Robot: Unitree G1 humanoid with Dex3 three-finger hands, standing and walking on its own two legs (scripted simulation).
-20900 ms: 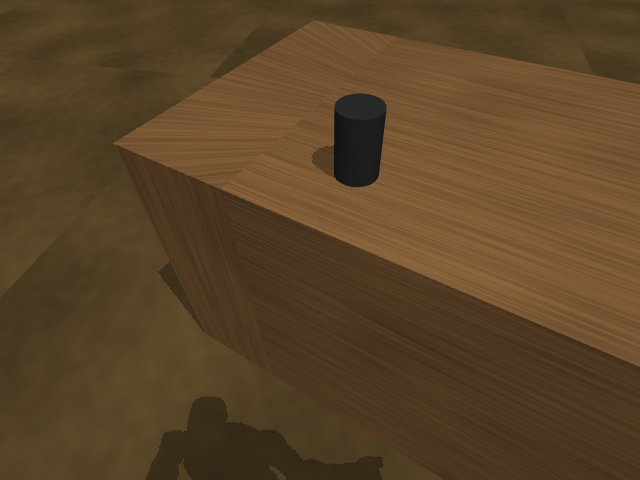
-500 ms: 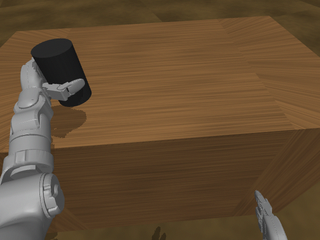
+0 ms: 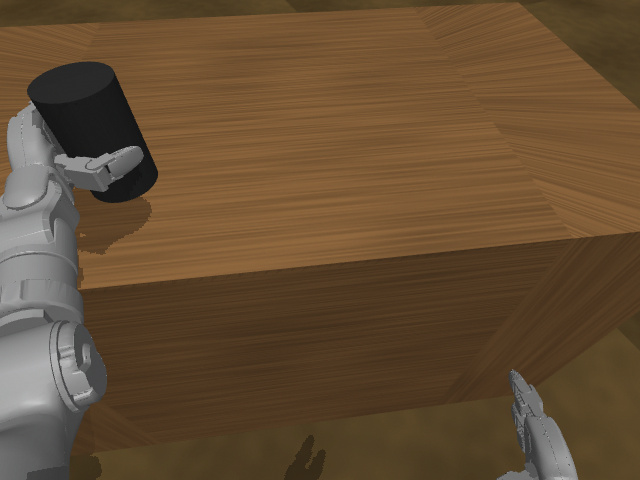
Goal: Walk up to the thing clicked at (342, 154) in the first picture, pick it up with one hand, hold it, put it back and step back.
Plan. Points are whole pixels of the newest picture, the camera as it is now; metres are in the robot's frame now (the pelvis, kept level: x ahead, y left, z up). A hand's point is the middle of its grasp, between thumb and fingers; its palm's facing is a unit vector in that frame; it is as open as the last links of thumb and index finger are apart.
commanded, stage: crouch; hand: left
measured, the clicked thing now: (101, 136) +0.50 +0.22 +0.19
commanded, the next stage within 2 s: lower in 0.06 s
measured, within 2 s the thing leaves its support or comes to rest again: rests again in 0.76 s
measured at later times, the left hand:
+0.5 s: hand (116, 166) +0.52 +0.23 +0.13, palm faces +0.21 -0.98 +0.00, open 11.4 cm
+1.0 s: hand (121, 169) +0.53 +0.23 +0.11, palm faces +0.22 -0.98 +0.01, open 11.4 cm
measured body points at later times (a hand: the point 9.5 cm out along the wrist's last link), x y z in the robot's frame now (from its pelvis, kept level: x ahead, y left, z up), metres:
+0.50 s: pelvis +0.01 +0.01 -0.01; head +0.09 +0.02 +0.43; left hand +0.50 +0.28 +0.13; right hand +0.16 -0.25 -0.07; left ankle +0.02 +0.14 -0.72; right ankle +0.01 -0.15 -0.72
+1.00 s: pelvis +0.01 +0.01 -0.02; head +0.10 +0.02 +0.42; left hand +0.52 +0.28 +0.11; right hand +0.16 -0.25 -0.07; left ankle +0.02 +0.14 -0.72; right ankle +0.01 -0.15 -0.72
